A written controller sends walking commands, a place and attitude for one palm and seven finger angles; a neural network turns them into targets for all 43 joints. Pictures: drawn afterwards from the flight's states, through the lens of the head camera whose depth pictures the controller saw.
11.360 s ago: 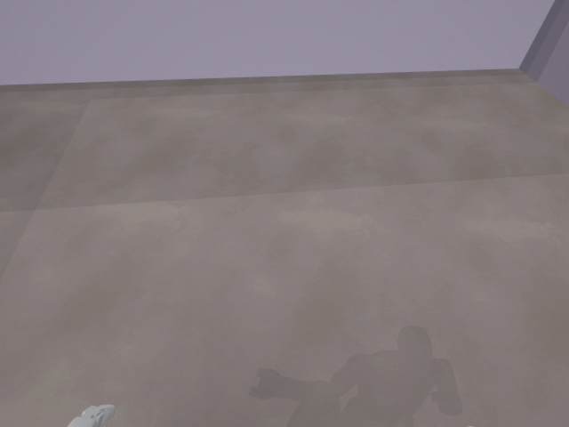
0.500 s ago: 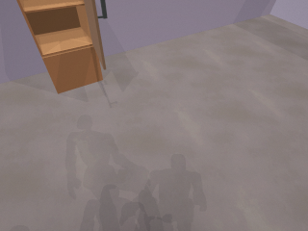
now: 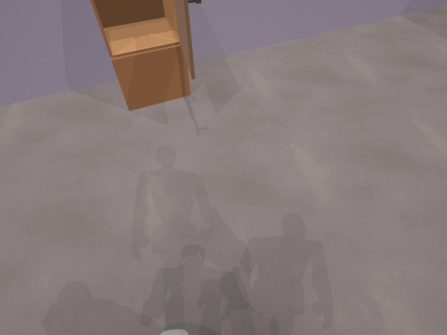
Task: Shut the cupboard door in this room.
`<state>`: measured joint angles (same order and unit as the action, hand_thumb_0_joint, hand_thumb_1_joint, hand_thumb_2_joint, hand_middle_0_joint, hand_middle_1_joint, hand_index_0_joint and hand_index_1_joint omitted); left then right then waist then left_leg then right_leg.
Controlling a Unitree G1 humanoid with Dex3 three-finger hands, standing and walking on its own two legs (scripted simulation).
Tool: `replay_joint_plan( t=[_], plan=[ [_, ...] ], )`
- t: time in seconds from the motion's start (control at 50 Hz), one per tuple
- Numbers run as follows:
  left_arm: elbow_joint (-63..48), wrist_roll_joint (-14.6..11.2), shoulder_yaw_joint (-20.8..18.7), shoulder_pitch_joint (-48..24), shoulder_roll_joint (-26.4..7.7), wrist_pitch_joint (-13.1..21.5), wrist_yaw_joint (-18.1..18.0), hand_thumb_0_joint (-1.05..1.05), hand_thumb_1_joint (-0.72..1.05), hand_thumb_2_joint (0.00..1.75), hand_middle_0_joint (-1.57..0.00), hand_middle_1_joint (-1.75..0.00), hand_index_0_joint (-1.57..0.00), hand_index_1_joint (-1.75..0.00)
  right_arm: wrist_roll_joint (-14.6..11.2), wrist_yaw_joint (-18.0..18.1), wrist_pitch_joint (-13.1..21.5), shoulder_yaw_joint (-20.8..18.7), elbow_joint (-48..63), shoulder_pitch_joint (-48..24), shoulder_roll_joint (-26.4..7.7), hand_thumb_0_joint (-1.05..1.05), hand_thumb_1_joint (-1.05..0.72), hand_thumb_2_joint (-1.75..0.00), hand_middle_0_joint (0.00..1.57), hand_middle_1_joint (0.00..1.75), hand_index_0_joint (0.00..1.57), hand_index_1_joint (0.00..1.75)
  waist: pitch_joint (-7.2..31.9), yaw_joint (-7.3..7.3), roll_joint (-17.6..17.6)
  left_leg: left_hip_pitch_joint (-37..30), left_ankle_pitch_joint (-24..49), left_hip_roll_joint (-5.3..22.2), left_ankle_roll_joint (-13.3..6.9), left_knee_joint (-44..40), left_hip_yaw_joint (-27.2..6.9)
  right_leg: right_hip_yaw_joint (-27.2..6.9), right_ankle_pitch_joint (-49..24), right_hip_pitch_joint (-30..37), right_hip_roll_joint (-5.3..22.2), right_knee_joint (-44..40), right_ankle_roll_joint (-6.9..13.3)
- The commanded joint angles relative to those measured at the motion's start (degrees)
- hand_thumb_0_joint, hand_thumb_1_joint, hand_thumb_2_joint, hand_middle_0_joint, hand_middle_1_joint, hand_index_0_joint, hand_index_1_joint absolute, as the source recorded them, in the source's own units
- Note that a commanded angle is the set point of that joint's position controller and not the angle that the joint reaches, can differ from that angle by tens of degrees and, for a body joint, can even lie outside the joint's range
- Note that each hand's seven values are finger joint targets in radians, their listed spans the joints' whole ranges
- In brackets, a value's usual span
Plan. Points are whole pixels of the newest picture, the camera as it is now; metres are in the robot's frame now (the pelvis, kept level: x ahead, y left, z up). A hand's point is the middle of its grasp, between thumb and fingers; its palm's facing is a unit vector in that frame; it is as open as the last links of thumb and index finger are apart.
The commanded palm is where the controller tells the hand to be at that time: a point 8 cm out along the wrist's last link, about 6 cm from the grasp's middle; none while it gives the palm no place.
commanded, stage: turn or walk to find it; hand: left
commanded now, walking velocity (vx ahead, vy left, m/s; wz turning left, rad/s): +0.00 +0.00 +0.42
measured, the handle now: out of the picture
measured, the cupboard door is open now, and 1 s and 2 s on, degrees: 81 81 81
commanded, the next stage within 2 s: stand and wait in 1.66 s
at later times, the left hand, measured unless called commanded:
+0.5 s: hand out of the picture +0.05 +0.23 -0.15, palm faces +0.19 -0.95 -0.26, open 7.3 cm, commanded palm none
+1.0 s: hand out of the picture -0.12 +0.20 -0.17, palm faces +0.46 -0.86 -0.23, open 7.3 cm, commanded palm none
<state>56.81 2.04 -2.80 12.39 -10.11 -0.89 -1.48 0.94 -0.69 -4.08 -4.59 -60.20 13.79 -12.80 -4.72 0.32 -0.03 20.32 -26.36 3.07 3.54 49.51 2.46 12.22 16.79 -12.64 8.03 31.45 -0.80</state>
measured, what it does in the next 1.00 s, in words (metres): steps on the spot, turning left: left foot, then right foot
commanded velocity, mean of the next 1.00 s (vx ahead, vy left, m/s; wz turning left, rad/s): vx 0.00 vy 0.00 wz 0.42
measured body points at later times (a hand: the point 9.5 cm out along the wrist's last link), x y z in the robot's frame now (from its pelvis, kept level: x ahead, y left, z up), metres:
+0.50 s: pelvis -0.03 +0.02 +0.00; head +0.00 +0.01 +0.45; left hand +0.04 +0.28 -0.13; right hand +0.07 -0.21 -0.15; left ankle -0.01 +0.14 -0.74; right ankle -0.01 -0.11 -0.71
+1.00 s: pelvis -0.06 +0.01 +0.00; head -0.03 +0.03 +0.44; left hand -0.14 +0.24 -0.16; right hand +0.11 -0.20 -0.15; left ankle -0.13 +0.12 -0.73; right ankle -0.01 -0.11 -0.74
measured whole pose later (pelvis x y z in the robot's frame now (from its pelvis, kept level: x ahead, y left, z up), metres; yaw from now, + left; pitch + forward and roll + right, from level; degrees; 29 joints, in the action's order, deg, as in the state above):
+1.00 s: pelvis -0.06 +0.01 +0.00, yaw +25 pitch +0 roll +1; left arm 56.2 1.8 -2.7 15.0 -11.0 -1.1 -1.0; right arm 0.7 -0.8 -3.3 -4.0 -57.1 10.1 -13.9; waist -5.0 -1.3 -0.6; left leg 15.4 -21.5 2.1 3.5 37.4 3.2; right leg 13.9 17.8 -14.4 9.1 33.9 -1.2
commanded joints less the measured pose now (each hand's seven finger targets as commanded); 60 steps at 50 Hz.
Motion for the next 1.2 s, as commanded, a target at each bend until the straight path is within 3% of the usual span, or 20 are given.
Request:
replay_joint_plan(
  t=[0.0, 0.02, 0.04, 0.06, 0.08, 0.2, 0.36, 0.48, 0.5, 0.54, 0.56, 0.62, 0.7, 0.88, 0.96, 0.98, 1.0, 1.02, 1.1, 1.18],
  plan=[
    [-2.5, -0.6, -3.0, 1.6, -13.2, 0.6, -0.4, 0.0, 0.9, 0.9, -0.2, -0.3, -0.2, -0.3, -0.4, 0.3, 2.7, 0.4, 4.7, 0.2, -2.1, 0.0, -0.9, -0.9, 0.2, 0.3, 0.2, 0.3, 6.6, -0.71, -10.4, -4.1, 7.5, -1.6, -0.6, -15.9, 3.7, -6.5, -21.8, 5.0, 12.0, -3.2, 5.9],
    [-2.7, -1.0, -2.9, 1.2, -12.3, 0.2, -0.3, 0.0, 0.9, 0.9, -0.2, -0.3, -0.2, -0.3, -0.4, 0.2, 3.0, 0.1, 4.4, 2.0, -3.3, 0.0, -0.9, -0.9, 0.2, 0.3, 0.2, 0.3, 7.0, 0.43, -5.8, -10.3, 14.9, -0.9, -1.1, -23.0, 2.7, -4.5, -17.8, 0.7, 10.7, 1.4, 3.1],
    [-3.8, -1.5, -2.5, 1.9, -9.8, -0.3, -0.2, 0.0, 0.9, 0.9, -0.2, -0.3, -0.2, -0.3, -0.1, 0.3, 3.6, -0.7, 4.3, 3.7, -7.1, 0.0, -0.9, -0.9, 0.2, 0.3, 0.2, 0.3, 8.1, 1.44, 5.4, -15.8, 22.3, 6.0, -3.8, -28.3, -7.6, -1.9, -6.8, -7.2, 5.6, 10.5, -0.3],
    [-6.1, -1.6, -1.4, -0.2, -6.0, -0.7, 0.1, 0.0, 0.9, 0.9, -0.2, -0.3, -0.2, -0.3, 0.2, 0.7, 3.8, -1.8, 4.6, 6.0, -12.3, 0.0, -0.9, -0.9, 0.2, 0.3, 0.2, 0.3, 6.2, 2.78, 20.1, -17.4, 39.2, 18.4, -10.0, -31.9, -23.6, -1.9, 18.4, -18.6, -1.1, 21.6, -4.0],
    [-6.7, -1.2, -1.2, -3.4, -6.9, -1.3, -0.2, 0.0, 0.9, 0.9, -0.2, -0.3, -0.2, -0.3, 0.4, 1.0, 3.3, -2.0, 3.9, 7.2, -13.6, 0.0, -0.9, -0.9, 0.2, 0.3, 0.2, 0.3, 6.1, 3.85, 14.2, -12.9, 37.3, 21.2, -13.9, -32.1, -22.6, -7.4, 20.2, -16.2, -1.0, 28.2, -2.8],
    [-4.0, -1.3, -1.4, -2.6, -6.9, -1.1, 0.7, 0.0, 0.9, 0.9, -0.2, -0.3, -0.2, -0.3, 0.4, 2.1, 4.1, -0.3, 6.2, -1.4, -8.8, 0.0, -0.9, -0.9, 0.2, 0.3, 0.2, 0.3, 4.6, 0.42, 8.5, -12.1, 35.6, 10.9, -12.1, -30.7, -13.7, -10.4, 7.6, -16.8, -1.9, 30.7, -3.5],
    [-6.3, -1.5, -1.1, -5.8, -6.3, -1.0, 0.2, 0.0, 0.9, 0.9, -0.2, -0.3, -0.2, -0.3, 0.6, 1.7, 3.4, -1.2, 6.7, 0.9, -9.3, 0.0, -0.9, -0.9, 0.2, 0.3, 0.2, 0.3, 5.4, 2.14, 7.8, -13.4, 34.1, 11.1, -13.7, -30.4, -18.9, -11.1, 9.4, -14.1, -3.8, 19.9, -3.9],
    [-5.2, -1.8, -1.2, 0.6, -6.6, 0.0, -0.1, 0.0, 0.9, 0.9, -0.2, -0.3, -0.2, -0.3, 0.4, 1.2, 2.7, -1.6, 8.2, -2.3, -9.2, 0.0, -0.9, -0.9, 0.2, 0.3, 0.2, 0.3, 7.2, -0.93, 7.8, -4.7, 29.8, 6.9, -10.9, -25.9, -20.0, -9.1, -0.6, 1.7, -6.2, -1.7, -2.8],
    [-4.7, -1.7, -1.5, 2.9, -7.9, 0.3, -0.3, 0.0, 0.9, 0.9, -0.2, -0.3, -0.2, -0.3, 0.0, 1.1, 2.7, -1.5, 8.6, -2.9, -8.2, 0.0, -0.9, -0.9, 0.2, 0.3, 0.2, 0.3, 7.8, -2.17, 5.3, -0.2, 23.6, 4.5, -8.6, -23.0, -18.5, -10.2, -5.1, 7.8, -4.3, -8.6, -2.4],
    [-5.6, -0.4, -3.0, 3.9, -15.8, 1.1, -0.8, 0.0, 0.9, 0.9, -0.2, -0.3, -0.2, -0.3, -0.3, 0.7, 2.6, -0.8, 10.9, -3.7, -3.1, 0.0, -0.9, -0.9, 0.2, 0.3, 0.2, 0.3, 5.3, -3.39, -17.8, 15.0, -4.6, -7.5, -2.0, -1.8, -5.3, -32.1, -6.6, 11.6, 17.7, -17.1, 6.7],
    [-6.6, -0.8, -2.7, 2.9, -15.3, 0.8, -0.9, 0.0, 0.9, 0.9, -0.2, -0.3, -0.2, -0.3, 0.1, 0.7, 1.9, -1.6, 10.8, -4.9, -6.0, 0.0, -0.9, -0.9, 0.2, 0.3, 0.2, 0.3, 4.5, -3.2, -11.3, 12.3, -6.0, -5.1, -2.4, 8.4, -7.6, -30.2, -6.6, 3.1, 19.7, -17.6, 10.1],
    [-8.5, -1.2, -1.9, -5.7, -10.5, 1.0, -0.8, 0.0, 0.9, 0.9, -0.2, -0.3, -0.2, -0.3, 0.5, -0.1, 0.4, -2.1, 7.2, -0.3, -5.6, 0.0, -0.9, -0.9, 0.2, 0.3, 0.2, 0.3, -0.6, 1.68, -8.1, 11.1, 2.7, -2.9, -1.8, 19.8, -7.6, -20.5, -0.1, -4.7, 11.6, -18.3, 6.6],
    [-7.4, -1.2, -1.4, -1.9, -9.0, 1.8, -0.6, 0.0, 0.9, 0.9, -0.2, -0.3, -0.2, -0.3, 0.5, -0.2, 0.5, -1.5, 6.0, 1.1, -4.8, 0.0, -0.9, -0.9, 0.2, 0.3, 0.2, 0.3, 2.2, 0.64, -9.8, 12.5, 7.4, -2.1, 0.2, 20.7, -5.3, -12.9, -9.5, 2.6, 8.8, -15.4, 6.0],
    [-3.8, -0.2, -2.7, 5.8, -13.4, 1.2, -0.5, 0.0, 0.9, 0.9, -0.2, -0.3, -0.2, -0.3, -0.5, 0.1, 1.8, 0.4, 8.1, -6.8, -3.1, 0.0, -0.9, -0.9, 0.2, 0.3, 0.2, 0.3, 5.8, -3.84, -11.6, 4.4, -1.2, -1.4, 0.2, -4.4, 0.7, -11.0, -28.3, 9.7, 13.0, -8.3, 9.4],
    [-3.4, -0.9, -2.8, 2.9, -13.5, 0.6, -0.2, 0.0, 0.9, 0.9, -0.2, -0.3, -0.2, -0.3, -0.5, 0.3, 2.9, 0.3, 6.4, -0.6, -4.3, 0.0, -0.9, -0.9, 0.2, 0.3, 0.2, 0.3, 8.6, 0.11, -9.7, -9.2, 13.7, -1.9, -1.1, -24.1, 2.5, -5.7, -25.2, 4.8, 10.8, 0.1, 4.1],
    [-4.0, -1.4, -2.5, 3.4, -11.6, 0.2, -0.1, 0.0, 0.9, 0.9, -0.2, -0.3, -0.2, -0.3, -0.4, 0.3, 3.5, -0.3, 6.1, 1.0, -7.5, 0.0, -0.9, -0.9, 0.2, 0.3, 0.2, 0.3, 10.4, 1.07, -1.3, -17.7, 21.8, 2.4, -2.7, -28.7, -2.8, -3.3, -16.9, -2.4, 7.6, 7.5, 0.9],
    [-5.9, -1.7, -1.6, 2.8, -7.7, 0.0, 0.3, 0.0, 0.9, 0.9, -0.2, -0.3, -0.2, -0.3, 0.1, 0.6, 3.9, -1.6, 6.3, 2.9, -12.9, 0.0, -0.9, -0.9, 0.2, 0.3, 0.2, 0.3, 9.6, 2.31, 15.8, -23.9, 40.8, 16.5, -8.7, -29.8, -20.8, -1.3, 10.8, -17.9, 0.3, 18.4, -3.2],
    [-7.1, -1.2, -0.8, -1.0, -7.5, -0.6, 0.0, 0.0, 0.9, 0.9, -0.2, -0.3, -0.2, -0.3, -0.1, 0.8, 3.2, -1.9, 5.6, 5.6, -15.1, 0.0, -0.9, -0.9, 0.2, 0.3, 0.2, 0.3, 9.0, 3.76, 14.1, -19.6, 46.6, 20.5, -12.8, -30.1, -21.1, -6.0, 19.9, -17.7, -0.8, 25.4, -3.1],
    [-4.8, -1.3, -1.5, -2.2, -8.5, -1.2, 0.5, 0.0, 0.9, 0.9, -0.2, -0.3, -0.2, -0.3, 0.3, 1.9, 3.4, -0.2, 6.9, -3.1, -9.8, 0.0, -0.9, -0.9, 0.2, 0.3, 0.2, 0.3, 2.6, 0.6, 12.5, -12.3, 41.9, 12.3, -12.3, -30.2, -13.5, -10.5, 9.6, -18.0, -0.7, 32.1, -3.3],
    [-3.9, -1.3, -1.4, -0.7, -8.2, -1.1, 0.7, 0.0, 0.9, 0.9, -0.2, -0.3, -0.2, -0.3, 0.0, 1.8, 4.0, -0.3, 7.4, -2.3, -9.5, 0.0, -0.9, -0.9, 0.2, 0.3, 0.2, 0.3, 5.0, 0.1, 7.8, -14.5, 40.0, 9.9, -11.6, -30.6, -12.4, -10.5, 5.5, -17.5, -2.0, 31.5, -4.2]
  ],
)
